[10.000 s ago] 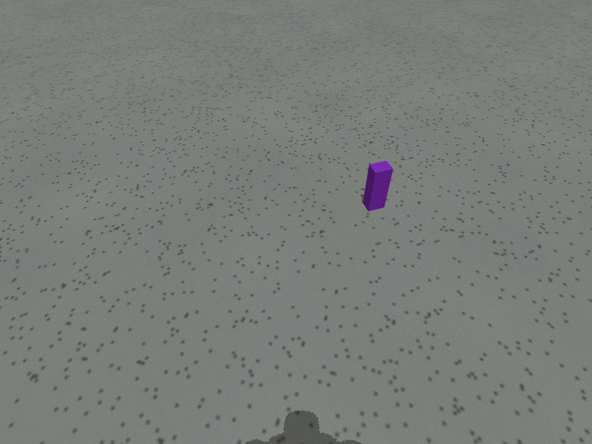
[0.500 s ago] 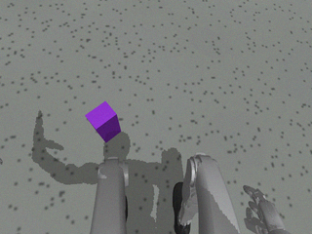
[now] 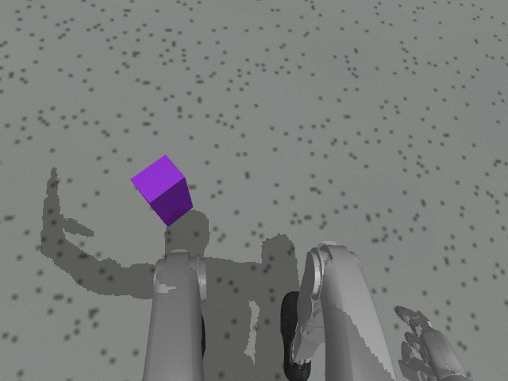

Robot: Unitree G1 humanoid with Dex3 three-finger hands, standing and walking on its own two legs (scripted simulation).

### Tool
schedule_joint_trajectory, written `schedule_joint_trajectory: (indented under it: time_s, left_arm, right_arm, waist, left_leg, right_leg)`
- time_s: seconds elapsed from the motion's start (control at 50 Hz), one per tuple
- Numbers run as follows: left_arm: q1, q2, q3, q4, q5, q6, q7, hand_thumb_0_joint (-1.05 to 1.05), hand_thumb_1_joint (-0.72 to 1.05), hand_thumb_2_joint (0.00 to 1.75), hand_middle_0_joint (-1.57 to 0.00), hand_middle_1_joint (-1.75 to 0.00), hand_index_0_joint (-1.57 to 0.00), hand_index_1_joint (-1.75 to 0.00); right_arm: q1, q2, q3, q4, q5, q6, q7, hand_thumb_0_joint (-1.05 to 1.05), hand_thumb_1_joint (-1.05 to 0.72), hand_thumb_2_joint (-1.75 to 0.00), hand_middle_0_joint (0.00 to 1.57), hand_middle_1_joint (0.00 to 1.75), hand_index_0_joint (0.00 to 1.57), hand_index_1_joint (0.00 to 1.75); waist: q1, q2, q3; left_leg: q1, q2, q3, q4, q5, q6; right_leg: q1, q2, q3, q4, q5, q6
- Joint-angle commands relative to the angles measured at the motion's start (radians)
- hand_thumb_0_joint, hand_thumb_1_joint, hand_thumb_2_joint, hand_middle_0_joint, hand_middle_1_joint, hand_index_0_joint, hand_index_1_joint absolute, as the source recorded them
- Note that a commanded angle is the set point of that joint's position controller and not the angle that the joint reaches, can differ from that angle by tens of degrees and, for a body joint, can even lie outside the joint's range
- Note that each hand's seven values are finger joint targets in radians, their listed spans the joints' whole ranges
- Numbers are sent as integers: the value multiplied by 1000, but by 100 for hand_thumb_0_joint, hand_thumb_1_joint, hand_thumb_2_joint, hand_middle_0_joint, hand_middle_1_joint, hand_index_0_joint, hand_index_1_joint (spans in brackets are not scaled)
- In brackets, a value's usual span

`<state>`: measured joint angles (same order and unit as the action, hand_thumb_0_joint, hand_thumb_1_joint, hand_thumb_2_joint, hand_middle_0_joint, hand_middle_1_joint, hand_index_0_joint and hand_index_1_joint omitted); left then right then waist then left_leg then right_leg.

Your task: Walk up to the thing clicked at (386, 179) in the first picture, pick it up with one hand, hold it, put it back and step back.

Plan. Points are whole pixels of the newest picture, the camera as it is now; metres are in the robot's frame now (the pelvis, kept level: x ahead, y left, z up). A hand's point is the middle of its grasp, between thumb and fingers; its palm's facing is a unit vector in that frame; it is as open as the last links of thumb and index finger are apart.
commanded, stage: go down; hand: left
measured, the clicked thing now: (166, 195) +0.47 +0.19 -0.31
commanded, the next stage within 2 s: approach in 0.16 s
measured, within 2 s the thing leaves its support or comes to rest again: neither
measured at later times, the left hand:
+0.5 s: hand out of the picture +0.39 +0.39 -0.04, palm faces +0.18 -0.98 -0.04, open 17.7 cm
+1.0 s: hand (117, 210) +0.41 +0.28 -0.25, palm faces +0.01 -1.00 +0.06, open 17.7 cm
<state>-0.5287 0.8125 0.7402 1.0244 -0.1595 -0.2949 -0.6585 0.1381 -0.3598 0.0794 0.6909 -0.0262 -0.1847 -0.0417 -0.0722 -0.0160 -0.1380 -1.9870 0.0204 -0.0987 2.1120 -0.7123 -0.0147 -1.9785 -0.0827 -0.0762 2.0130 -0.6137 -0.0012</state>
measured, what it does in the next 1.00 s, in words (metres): lowers itself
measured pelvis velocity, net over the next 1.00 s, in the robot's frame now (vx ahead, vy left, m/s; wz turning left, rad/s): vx -0.01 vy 0.01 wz -0.10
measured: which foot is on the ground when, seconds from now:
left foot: down 0.00-1.00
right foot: down 0.00-1.00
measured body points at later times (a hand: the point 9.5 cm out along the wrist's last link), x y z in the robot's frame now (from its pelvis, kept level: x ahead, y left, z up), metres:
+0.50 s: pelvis +0.00 +0.00 -0.03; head +0.21 +0.07 +0.36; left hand +0.38 +0.45 -0.03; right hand +0.14 -0.28 -0.13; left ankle +0.07 +0.13 -0.40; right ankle +0.11 -0.13 -0.40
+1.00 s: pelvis -0.01 +0.01 -0.13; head +0.22 +0.12 +0.24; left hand +0.41 +0.33 -0.25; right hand +0.13 -0.26 -0.20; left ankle +0.07 +0.13 -0.40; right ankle +0.11 -0.13 -0.40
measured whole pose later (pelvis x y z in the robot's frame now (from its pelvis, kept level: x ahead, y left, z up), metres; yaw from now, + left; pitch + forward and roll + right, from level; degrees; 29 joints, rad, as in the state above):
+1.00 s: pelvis -0.01 +0.01 -0.13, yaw -6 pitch +22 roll -12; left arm -0.64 0.74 0.63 1.30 -0.23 -0.85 -0.60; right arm -0.07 -0.36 0.30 0.67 -0.19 -0.13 0.06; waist -0.20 -0.15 0.14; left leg -2.23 0.01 -0.22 2.56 -0.74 0.00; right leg -2.18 -0.06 -0.14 2.36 -0.58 0.03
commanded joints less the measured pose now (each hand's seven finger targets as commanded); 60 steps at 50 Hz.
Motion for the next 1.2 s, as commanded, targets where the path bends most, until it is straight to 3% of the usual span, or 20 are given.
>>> schedule_joint_trajectory:
  time_s: [0.0,0.26,0.32,0.48,0.54,0.62,0.66,0.74,0.76,0.8,0.84,0.86,0.9,0.92,0.96,1.04,1.08,1.12,1.16,1.18]
  left_arm:
    - [-185,415,76,-178,-32,-57,6,0,-61,4,-6,-4,-5,-4]
    - [-247,452,92,-175,-31,-68,-3,0,-61,0,-10,-6,-8,-7]
    - [-224,385,69,-97,-37,-86,-15,0,-61,0,-9,-5,-8,-6]
    - [-275,250,24,37,-100,-285,-49,0,-61,0,-8,-7,-7,-7]
    - [-297,241,20,49,-113,-367,-46,0,-61,0,-7,-7,-7,-7]
    - [-326,286,39,7,-116,-454,-30,0,-61,0,-7,-9,-8,-8]
    - [-311,264,26,13,-112,-479,-17,0,-61,0,-7,-8,-7,-8]
    - [-311,304,28,-19,-86,-520,15,0,-61,2,-7,-11,-7,-10]
    - [-340,301,10,-58,-80,-533,20,0,-61,2,-7,-10,-7,-10]
    - [-300,207,-37,27,-85,-544,26,0,-61,1,-7,-10,-7,-10]
    - [-321,255,-19,19,-87,-576,39,0,-61,2,-7,-10,-7,-9]
    - [-321,243,-40,46,-84,-589,44,0,-61,2,-7,-10,-8,-9]
    - [-309,135,-111,132,-88,-607,49,0,-61,0,-7,-9,-8,-8]
    - [-305,142,-110,146,-91,-621,59,0,-61,0,-7,-9,-9,-6]
    - [-306,201,-88,164,-84,-651,92,0,-61,0,-7,-9,-10,-6]
    - [-330,143,-119,187,-69,-704,165,0,-61,0,-7,-9,-10,-5]
    - [-330,192,-94,168,-47,-725,214,0,-61,0,-6,-9,-9,-5]
    - [-322,144,-126,171,-20,-739,258,0,-61,0,-6,-8,-10,-5]
    - [-349,170,-121,103,5,-761,299,0,-61,0,-6,-8,-10,-4]
    - [-320,126,-149,156,20,-756,313,0,-61,0,-6,-8,-10,-4]
  right_arm:
    - [136,-223,-79,-52,8,-22,-12,0,-88,-90,20,30,20,30]
    - [141,-227,-75,-54,2,-14,-3,0,-90,-90,20,30,20,30]
    - [130,-224,-70,-47,-3,-16,1,0,-90,-90,20,30,20,30]
    - [84,-233,-46,-52,-29,-43,27,0,-91,-90,20,30,20,30]
    - [60,-248,-33,-60,-47,-47,39,0,-91,-90,20,30,20,30]
    - [34,-272,-8,-61,-73,-39,54,0,-91,-90,20,30,20,30]
    - [18,-276,3,-63,-85,-29,61,0,-91,-90,20,30,20,30]
    - [-4,-298,36,-57,-115,2,70,0,-91,-90,20,30,20,30]
    - [-19,-296,39,-56,-120,11,71,0,-92,-90,20,30,20,30]
    - [-42,-298,58,-51,-130,22,75,0,-92,-90,20,30,20,30]
    - [-53,-308,79,-46,-141,29,79,0,-91,-90,20,30,20,30]
    - [-68,-310,88,-46,-146,33,80,0,-91,-90,20,30,20,30]
    - [-84,-309,109,-54,-158,38,89,0,-91,-90,20,30,20,30]
    - [-97,-317,116,-54,-162,39,90,0,-91,-90,20,30,20,30]
    - [-117,-323,139,-64,-175,47,93,0,-91,-90,20,30,20,30]
    - [-146,-329,173,-77,-202,63,108,0,-91,-90,20,30,20,30]
    - [-152,-339,178,-78,-218,74,116,0,-91,-90,20,30,20,30]
    - [-161,-341,182,-79,-228,84,124,0,-91,-90,20,30,20,30]
    - [-161,-352,176,-84,-240,98,130,0,-91,-90,20,30,20,30]
    - [-161,-347,177,-79,-245,102,135,0,-91,-90,20,30,20,30]
  waist:
    - [37,223,-569]
    - [29,207,-583]
    - [8,183,-519]
    - [-47,128,-449]
    - [-53,159,-454]
    - [-48,231,-520]
    - [-44,253,-503]
    - [-50,352,-540]
    - [-59,363,-536]
    - [-99,329,-473]
    - [-111,313,-461]
    - [-122,321,-440]
    - [-166,281,-402]
    - [-168,261,-383]
    - [-158,267,-372]
    - [-185,283,-333]
    - [-170,326,-336]
    - [-185,344,-297]
    - [-191,402,-303]
    - [-200,387,-277]
  left_leg:
    - [401,-18,39,-311,163,36]
    - [363,-20,52,-269,168,41]
    - [328,-18,45,-249,147,42]
    - [232,-13,35,-131,142,38]
    - [225,-10,28,-91,128,29]
    - [249,-8,26,-31,170,18]
    - [249,-4,18,-26,155,14]
    - [313,2,2,4,224,-3]
    - [300,2,-1,17,208,0]
    - [265,3,-7,48,196,2]
    - [241,3,-17,77,201,4]
    - [237,4,-22,81,192,3]
    - [216,5,-37,105,180,3]
    - [205,5,-39,119,175,5]
    - [183,4,-42,131,168,4]
    - [195,6,-63,133,160,-4]
    - [208,10,-68,140,177,-11]
    - [213,12,-78,126,166,-18]
    - [240,13,-87,117,182,-26]
    - [225,13,-86,121,171,-23]
  right_leg:
    - [327,45,6,-187,76,-35]
    - [323,45,13,-171,79,-32]
    - [270,47,4,-151,64,-31]
    - [177,55,-16,-49,69,-30]
    - [157,55,-28,-4,61,-30]
    - [163,55,-43,63,98,-32]
    - [144,57,-56,86,89,-33]
    - [152,60,-78,142,141,-39]
    - [141,61,-80,145,132,-38]
    - [126,65,-92,151,132,-32]
    - [140,71,-105,164,141,-29]
    - [130,72,-110,172,136,-29]
    - [126,77,-128,175,138,-25]
    - [128,78,-132,173,138,-22]
    - [150,83,-139,182,138,-19]
    - [151,87,-166,196,146,-14]
    - [155,92,-170,209,158,-15]
    - [136,89,-181,217,156,-15]
    - [125,89,-191,230,176,-16]
    - [126,90,-191,224,174,-15]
